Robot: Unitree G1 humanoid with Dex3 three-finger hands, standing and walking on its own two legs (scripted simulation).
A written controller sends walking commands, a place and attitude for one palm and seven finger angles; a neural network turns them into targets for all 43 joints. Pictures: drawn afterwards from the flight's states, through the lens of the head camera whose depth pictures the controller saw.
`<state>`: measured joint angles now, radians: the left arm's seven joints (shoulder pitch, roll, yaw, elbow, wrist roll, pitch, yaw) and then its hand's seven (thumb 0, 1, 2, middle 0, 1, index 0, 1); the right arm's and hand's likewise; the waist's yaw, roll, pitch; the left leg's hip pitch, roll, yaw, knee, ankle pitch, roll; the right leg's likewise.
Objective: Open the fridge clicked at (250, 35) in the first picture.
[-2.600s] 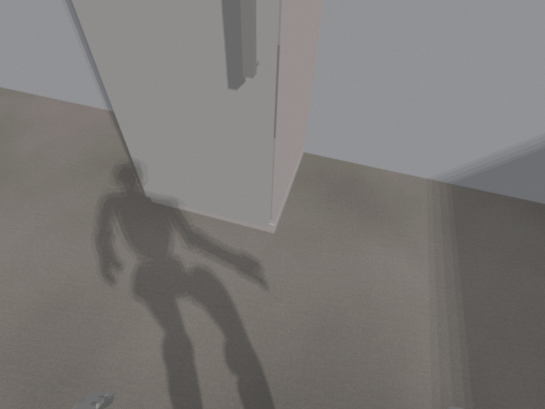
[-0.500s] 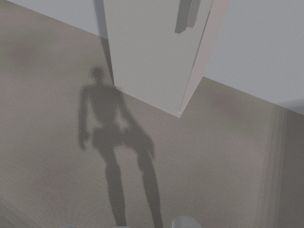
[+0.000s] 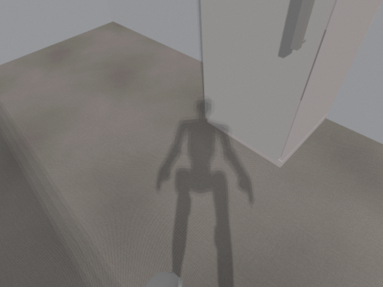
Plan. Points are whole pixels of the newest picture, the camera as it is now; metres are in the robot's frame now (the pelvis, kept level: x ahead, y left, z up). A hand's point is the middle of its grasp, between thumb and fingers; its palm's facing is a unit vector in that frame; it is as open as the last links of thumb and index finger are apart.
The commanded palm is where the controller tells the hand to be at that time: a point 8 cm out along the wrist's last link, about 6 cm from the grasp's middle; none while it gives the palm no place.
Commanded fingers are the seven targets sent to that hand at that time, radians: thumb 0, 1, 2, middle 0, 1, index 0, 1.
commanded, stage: walk to a spot facing it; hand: right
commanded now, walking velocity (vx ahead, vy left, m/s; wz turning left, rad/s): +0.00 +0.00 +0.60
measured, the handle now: (310, 6) +0.91 -0.38 +0.17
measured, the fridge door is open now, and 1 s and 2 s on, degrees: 0 0 0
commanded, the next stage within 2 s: turn to face it in 1.46 s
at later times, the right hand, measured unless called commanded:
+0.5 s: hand (230, 263) +0.21 -0.07 -0.15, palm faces -0.32 +0.92 -0.22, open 7.3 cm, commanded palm none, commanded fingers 0.00 -0.90 -0.90 0.20 0.30 0.20 0.30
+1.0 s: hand (232, 235) +0.29 -0.09 -0.20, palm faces -0.41 +0.90 -0.15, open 7.3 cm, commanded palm none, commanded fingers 0.00 -0.90 -0.90 0.20 0.30 0.20 0.30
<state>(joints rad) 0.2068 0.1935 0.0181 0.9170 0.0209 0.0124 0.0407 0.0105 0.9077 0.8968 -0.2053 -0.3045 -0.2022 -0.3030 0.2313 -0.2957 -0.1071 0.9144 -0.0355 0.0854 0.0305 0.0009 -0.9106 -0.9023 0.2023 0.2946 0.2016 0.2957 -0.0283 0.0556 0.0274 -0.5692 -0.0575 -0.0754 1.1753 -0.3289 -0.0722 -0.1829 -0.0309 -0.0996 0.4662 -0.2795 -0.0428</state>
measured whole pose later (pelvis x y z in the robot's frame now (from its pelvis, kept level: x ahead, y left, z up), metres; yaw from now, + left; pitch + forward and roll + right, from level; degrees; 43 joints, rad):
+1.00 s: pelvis +0.25 +0.09 -0.01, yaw +30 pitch -3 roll +2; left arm 0.16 0.15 0.02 0.96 0.03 -0.08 0.01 0.01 0.91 0.90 -0.20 -0.30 -0.20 -0.30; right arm 0.38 -0.19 -0.06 1.11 -0.02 -0.01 0.01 0.00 -0.91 -0.90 0.20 0.29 0.20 0.30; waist -0.03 0.04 0.08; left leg -0.35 0.02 -0.01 1.26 -0.38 0.03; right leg -0.32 -0.07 -0.19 0.61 -0.25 -0.07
